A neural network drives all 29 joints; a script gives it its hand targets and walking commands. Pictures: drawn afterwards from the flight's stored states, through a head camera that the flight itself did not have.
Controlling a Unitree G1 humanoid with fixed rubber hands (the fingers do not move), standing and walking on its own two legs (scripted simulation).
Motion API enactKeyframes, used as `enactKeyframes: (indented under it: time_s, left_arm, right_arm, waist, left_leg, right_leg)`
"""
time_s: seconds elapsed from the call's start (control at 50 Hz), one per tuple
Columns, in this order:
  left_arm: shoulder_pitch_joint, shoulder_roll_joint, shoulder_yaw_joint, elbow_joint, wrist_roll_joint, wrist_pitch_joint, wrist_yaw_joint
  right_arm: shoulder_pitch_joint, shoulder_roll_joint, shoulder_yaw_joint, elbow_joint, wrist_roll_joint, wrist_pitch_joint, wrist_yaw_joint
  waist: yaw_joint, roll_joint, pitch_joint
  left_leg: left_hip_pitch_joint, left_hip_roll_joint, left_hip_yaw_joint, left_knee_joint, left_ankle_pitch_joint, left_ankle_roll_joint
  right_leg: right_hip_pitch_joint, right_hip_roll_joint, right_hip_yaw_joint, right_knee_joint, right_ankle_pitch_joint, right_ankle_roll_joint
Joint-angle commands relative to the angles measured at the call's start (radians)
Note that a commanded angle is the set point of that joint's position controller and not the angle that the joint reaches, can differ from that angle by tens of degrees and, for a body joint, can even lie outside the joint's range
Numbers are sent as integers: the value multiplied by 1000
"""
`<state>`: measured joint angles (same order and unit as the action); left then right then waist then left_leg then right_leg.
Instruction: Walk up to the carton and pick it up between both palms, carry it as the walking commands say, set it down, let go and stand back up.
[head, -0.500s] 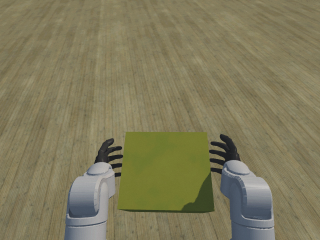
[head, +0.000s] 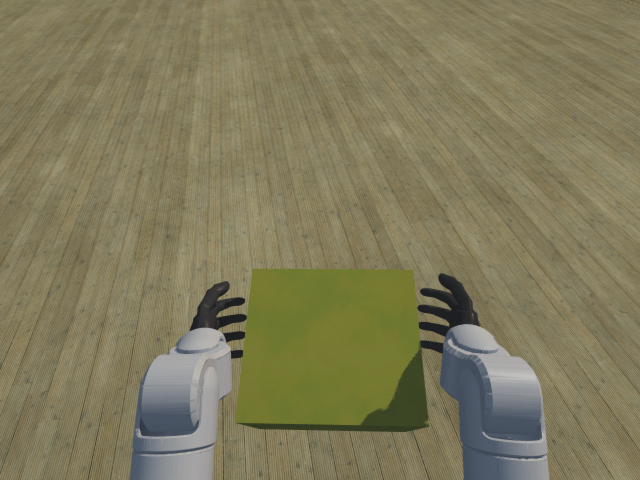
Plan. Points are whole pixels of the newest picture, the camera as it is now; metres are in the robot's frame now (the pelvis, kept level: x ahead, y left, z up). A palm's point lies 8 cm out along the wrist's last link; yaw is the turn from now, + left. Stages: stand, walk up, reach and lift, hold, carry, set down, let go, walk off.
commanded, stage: carry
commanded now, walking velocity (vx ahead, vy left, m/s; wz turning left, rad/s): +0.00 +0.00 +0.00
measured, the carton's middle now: (332, 354) +0.30 -0.01 +0.00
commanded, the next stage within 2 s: none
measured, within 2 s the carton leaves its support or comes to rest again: neither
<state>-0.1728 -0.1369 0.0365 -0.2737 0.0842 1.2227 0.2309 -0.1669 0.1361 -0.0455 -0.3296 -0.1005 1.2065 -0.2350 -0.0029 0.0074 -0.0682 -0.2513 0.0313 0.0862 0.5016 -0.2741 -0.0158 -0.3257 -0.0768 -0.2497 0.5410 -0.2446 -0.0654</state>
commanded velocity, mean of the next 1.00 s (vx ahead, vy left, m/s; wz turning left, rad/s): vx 0.17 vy -0.07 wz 0.00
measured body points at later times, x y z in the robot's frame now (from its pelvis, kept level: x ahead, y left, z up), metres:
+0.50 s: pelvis +0.09 -0.07 +0.01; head +0.13 -0.08 +0.46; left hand +0.38 +0.07 +0.08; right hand +0.38 -0.22 +0.08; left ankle +0.05 +0.08 -0.67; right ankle +0.03 -0.08 -0.73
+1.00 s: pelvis +0.28 -0.11 +0.00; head +0.32 -0.13 +0.45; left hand +0.58 +0.00 +0.06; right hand +0.54 -0.29 +0.06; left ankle +0.31 +0.00 -0.73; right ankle +0.23 -0.19 -0.73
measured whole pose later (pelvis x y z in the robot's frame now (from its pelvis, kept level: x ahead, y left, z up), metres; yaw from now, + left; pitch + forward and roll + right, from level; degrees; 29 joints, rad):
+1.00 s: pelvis +0.28 -0.11 +0.00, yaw -5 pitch +4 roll +2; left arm -0.15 -0.13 0.03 -0.34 0.09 1.19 0.21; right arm -0.11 0.13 -0.03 -0.41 -0.08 1.17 -0.22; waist -0.04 0.01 0.01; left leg -0.34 0.01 0.12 0.50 -0.22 0.02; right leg -0.26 -0.03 -0.10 0.55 -0.34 -0.03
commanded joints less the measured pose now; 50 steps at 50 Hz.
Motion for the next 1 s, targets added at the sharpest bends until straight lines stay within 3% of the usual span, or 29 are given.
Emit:
enactKeyframes:
  time_s: [0.0,0.04,0.12,0.18,0.22,0.24,0.28,0.34,0.36,0.38,0.42,0.46,0.48,0.52,0.56,0.58,0.6,0.66,0.7,0.72,0.74,0.76,0.8,0.86,0.88,0.9,0.92,0.96,0.98]
  left_arm:
    - [-519,-1038,-602,-274,-388,-73,-245]
    - [-481,-1019,-577,-238,-371,-60,-246]
    - [-525,-1010,-587,-238,-372,-51,-247]
    - [-512,-1014,-575,-214,-368,-42,-239]
    - [-505,-1012,-584,-241,-368,-50,-245]
    - [-484,-1016,-586,-224,-369,-41,-243]
    - [-530,-1019,-585,-262,-374,-44,-237]
    - [-471,-1029,-570,-327,-399,-44,-218]
    - [-407,-1003,-545,-229,-362,-35,-220]
    - [-400,-1005,-521,-210,-347,-41,-218]
    - [-384,-1028,-532,-258,-351,-59,-214]
    - [-371,-1018,-545,-296,-363,-59,-219]
    - [-400,-1008,-559,-345,-371,-69,-219]
    - [-437,-1001,-580,-399,-407,-83,-237]
    - [-409,-992,-596,-412,-412,-89,-245]
    - [-398,-983,-595,-413,-416,-88,-254]
    - [-404,-979,-588,-395,-414,-78,-255]
    - [-303,-931,-565,-365,-379,-75,-257]
    - [-380,-937,-586,-413,-392,-83,-256]
    - [-359,-915,-571,-401,-376,-76,-250]
    - [-406,-936,-580,-381,-375,-73,-251]
    - [-386,-936,-581,-360,-371,-68,-253]
    - [-300,-971,-568,-293,-352,-63,-247]
    - [-347,-1015,-585,-341,-343,-92,-246]
    - [-360,-1048,-587,-325,-351,-97,-250]
    - [-385,-1048,-583,-319,-352,-101,-240]
    - [-395,-1050,-589,-339,-360,-107,-249]
    - [-372,-1003,-535,-228,-317,-118,-250]
    - [-375,-1012,-497,-120,-294,-136,-255]
  right_arm:
    - [-385,1068,589,-123,358,-33,250]
    - [-403,1059,602,-132,360,-20,246]
    - [-389,1019,573,-142,351,-28,236]
    - [-394,1037,568,-106,353,-14,229]
    - [-428,1027,598,-158,360,-24,234]
    - [-413,1035,587,-142,362,-21,228]
    - [-432,1046,592,-157,367,-22,226]
    - [-459,1036,623,-284,408,-8,213]
    - [-413,1029,610,-175,381,5,221]
    - [-438,1021,618,-179,383,2,219]
    - [-367,1035,618,-195,401,-12,232]
    - [-320,1048,600,-176,395,-25,227]
    - [-319,1084,616,-190,393,-29,225]
    - [-291,1098,607,-209,377,-53,211]
    - [-309,1079,618,-281,364,-69,200]
    - [-316,1077,620,-292,359,-72,194]
    - [-299,1078,610,-257,347,-57,194]
    - [-281,1037,642,-268,345,-45,195]
    - [-279,1052,645,-260,364,-41,213]
    - [-266,1030,641,-240,369,-33,215]
    - [-327,1025,630,-252,374,-37,221]
    - [-268,1015,612,-202,350,-35,221]
    - [-280,1014,619,-224,353,-34,225]
    - [-277,1090,653,-214,380,-47,258]
    - [-339,1090,652,-239,395,-56,259]
    - [-322,1086,636,-200,389,-49,258]
    - [-341,1077,655,-239,388,-53,265]
    - [-352,1028,632,-163,360,-61,266]
    - [-397,989,585,-122,329,-89,268]
  waist:
    - [3,37,-277]
    - [0,-73,-289]
    - [-22,48,-184]
    - [-24,120,-189]
    - [-21,64,-163]
    - [-19,152,-173]
    - [-27,69,-182]
    - [12,-159,-324]
    - [29,-231,-313]
    - [37,-291,-205]
    - [30,-81,-241]
    - [27,-52,-293]
    - [24,-132,-295]
    - [24,-132,-315]
    - [22,-113,-279]
    - [21,-169,-290]
    - [24,-169,-268]
    - [21,-217,-283]
    - [-14,-207,-366]
    - [-33,-107,-388]
    - [-33,49,-396]
    - [-28,99,-334]
    - [-20,87,-362]
    - [7,83,-335]
    - [7,101,-351]
    - [7,105,-360]
    - [6,10,-374]
    - [1,-127,-380]
    - [-5,-127,-385]
  left_leg:
    - [23,100,-61,-61,274,44]
    - [-6,97,-74,-75,34,61]
    - [-10,164,-181,-196,-347,92]
    - [127,265,-315,-303,-327,145]
    - [191,284,-295,-288,-260,147]
    - [179,277,-267,-292,-282,146]
    - [156,247,-207,-254,-164,108]
    - [-54,105,45,135,26,1]
    - [-314,56,81,267,-103,-14]
    - [-557,5,81,424,-224,-30]
    - [-568,16,44,413,-223,-16]
    - [-520,0,60,425,-103,-21]
    - [-470,-3,61,424,-37,-21]
    - [-446,-33,99,376,27,-7]
    - [-383,-45,108,296,85,-10]
    - [-389,-55,123,259,114,-1]
    - [-313,-81,152,143,175,-1]
    - [-110,-147,204,-23,278,14]
    - [144,-74,143,-161,463,60]
    - [378,53,-17,-139,643,130]
    - [503,254,-279,-70,1044,213]
    - [437,341,-399,-89,1176,302]
    - [459,365,-353,-83,1034,345]
    - [270,214,-108,-75,856,208]
    - [176,173,-70,-81,646,170]
    - [94,155,-76,-90,462,140]
    - [51,139,-56,-71,350,115]
    - [-17,99,-24,54,309,51]
    - [-25,99,-19,92,388,45]
  right_leg:
    - [178,-118,142,-81,166,36]
    - [171,-110,159,-97,-54,39]
    - [1,-85,159,-57,-288,37]
    - [-84,-13,95,27,-117,60]
    - [-133,-23,102,-15,-70,61]
    - [-99,-16,100,-32,-88,62]
    - [14,-28,102,-82,-46,56]
    - [356,-186,366,-290,-82,-42]
    - [563,-274,485,-302,34,-91]
    - [660,-301,507,-266,575,-65]
    - [733,-272,408,-165,981,-70]
    - [757,-251,338,-185,1011,-3]
    - [720,-228,282,-204,1036,23]
    - [740,-211,241,-196,1162,60]
    - [649,-188,191,-206,1112,48]
    - [695,-157,177,-178,1186,77]
    - [637,-117,98,-166,1099,46]
    - [538,-88,83,10,1212,80]
    - [410,-82,62,214,1083,99]
    - [157,-36,106,337,662,94]
    - [-57,41,157,483,-28,87]
    - [-134,92,277,599,-272,94]
    - [-234,-13,374,479,-333,85]
    - [9,29,230,-18,-270,82]
    - [121,65,141,-66,-155,90]
    - [216,56,121,-97,-59,87]
    - [259,-14,170,-116,22,70]
    - [323,-138,283,-90,483,26]
    - [354,-142,250,-28,704,18]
